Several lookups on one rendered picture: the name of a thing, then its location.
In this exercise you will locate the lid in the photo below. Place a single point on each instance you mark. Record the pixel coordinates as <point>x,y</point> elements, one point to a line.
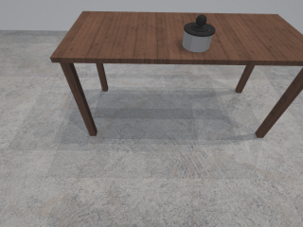
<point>199,31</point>

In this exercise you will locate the table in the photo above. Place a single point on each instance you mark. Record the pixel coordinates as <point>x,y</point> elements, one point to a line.
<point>140,37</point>

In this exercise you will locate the knob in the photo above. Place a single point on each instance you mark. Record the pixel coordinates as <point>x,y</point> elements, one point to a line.
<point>201,20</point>

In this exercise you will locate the pot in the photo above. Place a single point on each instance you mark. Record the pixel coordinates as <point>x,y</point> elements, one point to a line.
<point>196,44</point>

